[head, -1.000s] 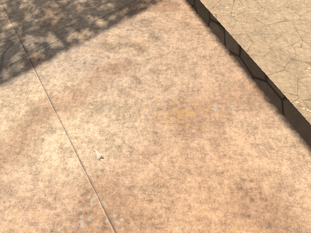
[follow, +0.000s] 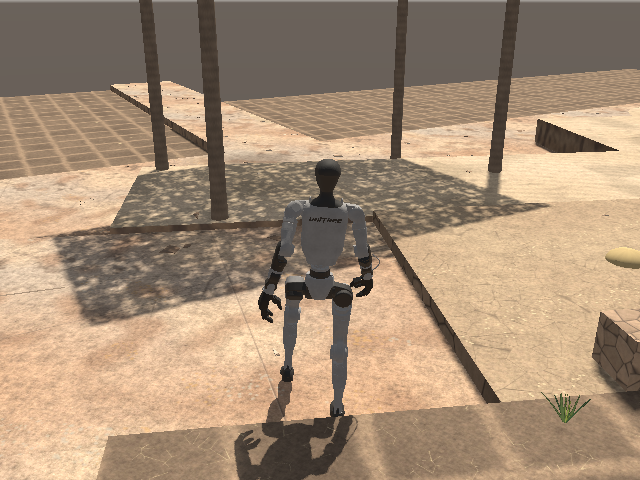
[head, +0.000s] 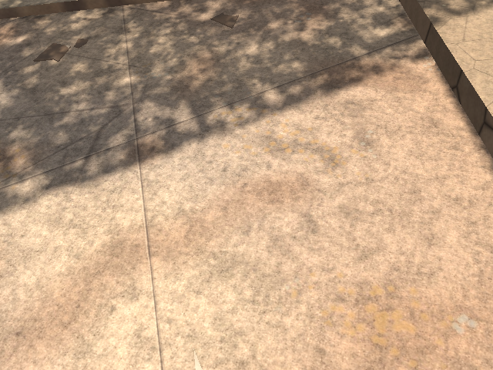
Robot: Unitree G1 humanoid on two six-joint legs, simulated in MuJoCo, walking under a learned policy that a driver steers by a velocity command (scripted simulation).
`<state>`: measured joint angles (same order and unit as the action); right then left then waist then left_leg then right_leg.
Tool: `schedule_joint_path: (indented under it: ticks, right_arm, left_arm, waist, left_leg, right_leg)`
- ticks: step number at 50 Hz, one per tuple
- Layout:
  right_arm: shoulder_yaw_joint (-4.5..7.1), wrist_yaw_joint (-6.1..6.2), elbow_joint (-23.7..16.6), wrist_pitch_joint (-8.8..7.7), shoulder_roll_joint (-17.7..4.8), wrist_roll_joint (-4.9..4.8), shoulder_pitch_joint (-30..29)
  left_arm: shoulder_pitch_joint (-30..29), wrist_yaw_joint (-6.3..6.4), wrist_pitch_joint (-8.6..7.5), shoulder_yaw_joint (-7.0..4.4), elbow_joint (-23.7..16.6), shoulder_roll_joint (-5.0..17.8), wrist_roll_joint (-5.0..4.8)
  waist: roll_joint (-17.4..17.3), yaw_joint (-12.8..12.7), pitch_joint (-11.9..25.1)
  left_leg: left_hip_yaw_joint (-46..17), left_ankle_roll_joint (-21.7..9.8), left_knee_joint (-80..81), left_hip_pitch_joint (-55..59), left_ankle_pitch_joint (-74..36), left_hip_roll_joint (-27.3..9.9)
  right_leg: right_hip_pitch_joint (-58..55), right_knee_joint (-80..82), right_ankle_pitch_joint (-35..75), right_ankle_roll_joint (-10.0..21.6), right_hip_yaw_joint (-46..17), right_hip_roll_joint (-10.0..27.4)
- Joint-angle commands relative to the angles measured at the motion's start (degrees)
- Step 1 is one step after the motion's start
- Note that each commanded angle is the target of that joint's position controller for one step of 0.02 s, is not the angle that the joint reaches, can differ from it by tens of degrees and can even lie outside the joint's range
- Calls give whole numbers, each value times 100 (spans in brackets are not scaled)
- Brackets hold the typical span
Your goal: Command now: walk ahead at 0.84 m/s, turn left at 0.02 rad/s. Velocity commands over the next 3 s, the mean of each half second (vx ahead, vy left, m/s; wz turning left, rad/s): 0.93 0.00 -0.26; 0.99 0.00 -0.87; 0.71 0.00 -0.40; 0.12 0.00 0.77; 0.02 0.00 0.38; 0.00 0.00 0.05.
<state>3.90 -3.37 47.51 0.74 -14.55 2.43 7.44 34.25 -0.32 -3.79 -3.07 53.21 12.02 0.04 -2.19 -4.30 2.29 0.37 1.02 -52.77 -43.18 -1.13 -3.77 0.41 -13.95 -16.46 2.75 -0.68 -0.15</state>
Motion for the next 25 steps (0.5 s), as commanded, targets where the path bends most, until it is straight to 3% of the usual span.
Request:
schedule_joint_path:
  ticks: [1, 3, 6, 8, 9, 10, 11, 12, 13, 14, 15, 16, 17, 18, 20, 23, 25]
  right_arm:
    - [-40, -40, -671, -125, -159, -42, -1493]
    - [-82, -61, -814, -174, -146, -50, -1826]
    - [-129, -73, -1032, -262, -205, -33, -2100]
    - [-138, 22, -942, -301, -225, -36, -1511]
    - [-68, 123, -705, -328, -372, -59, -617]
    - [39, 224, -260, -389, -602, -67, 876]
    - [222, 334, -135, -450, -1220, 136, 1760]
    - [304, 281, -42, -456, -1459, 91, 2135]
    - [234, 283, 15, -438, -1160, 91, 1671]
    - [150, 310, 60, -474, -824, 93, 1314]
    - [96, 320, 97, -530, -568, 75, 1057]
    - [40, 333, 185, -583, -387, 30, 916]
    - [-25, 334, 257, -616, -182, 4, 900]
    - [-52, 315, 336, -655, -68, -53, 934]
    - [-61, 290, 454, -744, -93, -165, 1070]
    - [-100, 259, 549, -839, -41, -126, 1166]
    - [-133, 335, 624, -858, -125, -160, 1333]
  left_arm:
    - [243, 51, -119, -143, -160, 707, 28]
    - [414, 100, -119, -117, -40, 700, 89]
    - [529, 187, -92, -100, 179, 817, 145]
    - [225, 187, -77, -97, 232, 954, 147]
    - [168, 189, -78, -109, 283, 1062, 145]
    - [-179, 187, -82, -120, 247, 1167, 112]
    - [-94, 78, -137, 5, -9, 716, -99]
    - [-142, 28, -244, 56, -160, 385, -159]
    - [-837, 71, -240, -122, -232, 961, -117]
    - [-1253, 59, -248, -112, -345, 840, -102]
    - [-1367, 11, -231, -87, -312, 673, -60]
    - [-1308, -53, -141, -85, -314, 510, 76]
    - [-1099, -126, -27, -52, -213, 332, 146]
    - [-1119, -181, 66, -49, -220, 234, 142]
    - [-1578, -258, 178, -37, -434, 138, 120]
    - [-2517, -314, 161, 28, -807, 128, 14]
    - [-3030, -372, 128, 97, -1055, 137, 40]
  waist:
    - [967, -198, -868]
    - [992, -294, -969]
    - [1082, -261, -1057]
    - [1197, 184, -732]
    - [1204, 617, -214]
    - [1100, 1362, 473]
    - [145, 1557, 1313]
    - [-1119, 1405, 2238]
    - [-450, 1328, 1244]
    - [-91, 1138, 259]
    - [127, 910, -271]
    - [-44, 623, -569]
    - [-239, 440, -651]
    - [-264, 341, -768]
    - [-249, 266, -994]
    - [-189, 304, -1279]
    - [-29, 295, -1371]
  left_leg:
    - [304, -45, 837, -648, -15, 69]
    - [393, -165, 1266, -656, 255, 77]
    - [556, -496, 1703, -433, 981, 196]
    - [898, -825, 2034, 1025, 1596, 674]
    - [979, -975, 1956, 2334, 1772, 953]
    - [687, -1148, 2116, 4279, 1526, 815]
    - [-1301, -1497, 2456, 6528, 3458, -682]
    - [-4431, -1665, 3564, 7373, 5494, -2036]
    - [-4151, -1445, 3863, 6680, 5190, -1882]
    - [-3058, -1323, 3866, 5738, 4147, -1726]
    - [-2355, -1129, 4118, 4844, 3283, -1486]
    - [-1713, -902, 4299, 4195, 2814, -1184]
    - [-1269, -781, 4428, 3797, 2531, -1065]
    - [-853, -645, 4502, 3661, 2129, -940]
    - [-33, -423, 4637, 3522, 1068, -808]
    - [1092, -144, 4810, 3234, -882, -305]
    - [1457, -114, 4841, 3307, -2198, -325]
  right_leg:
    - [-491, 1046, 26, 598, -979, 1121]
    - [-941, 973, 558, 709, -917, 1278]
    - [-1499, 692, 2332, 807, -724, 1546]
    - [-1185, -139, 5313, 688, -255, 1481]
    - [-845, -1167, 6729, 639, -109, 1483]
    - [141, -2618, 6457, 526, 103, 1319]
    - [2405, -4717, 4091, 362, 231, 810]
    - [3736, -6399, -690, 353, -216, -187]
    - [4449, -6734, -419, 570, -605, 62]
    - [4576, -6588, 3, 589, -488, 399]
    - [4319, -6197, 246, 583, -454, 591]
    - [4028, -5961, 422, 533, -500, 702]
    - [3768, -5914, 499, 466, -461, 764]
    - [3782, -5889, 557, 435, -428, 808]
    - [4171, -5824, 889, 379, -251, 831]
    - [4132, -4842, 1833, 409, 318, 542]
    - [3839, -3902, 2174, 485, 792, 391]
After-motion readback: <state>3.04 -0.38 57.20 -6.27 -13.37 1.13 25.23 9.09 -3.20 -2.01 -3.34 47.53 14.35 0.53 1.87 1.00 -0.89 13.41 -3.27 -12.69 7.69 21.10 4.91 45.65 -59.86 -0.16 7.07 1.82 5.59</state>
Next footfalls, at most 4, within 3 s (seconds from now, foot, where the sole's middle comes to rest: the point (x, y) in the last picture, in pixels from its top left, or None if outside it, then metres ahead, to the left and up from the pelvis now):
0.20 left None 0.31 0.13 -0.79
0.66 right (306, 298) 0.74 -0.03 -0.79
1.06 left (308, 182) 1.20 -0.04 -0.79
1.44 right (412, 168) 1.27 -0.41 -0.79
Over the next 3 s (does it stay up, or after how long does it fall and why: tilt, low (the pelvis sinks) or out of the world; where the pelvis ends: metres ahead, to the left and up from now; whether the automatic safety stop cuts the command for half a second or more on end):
stays up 1.34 -0.30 -0.02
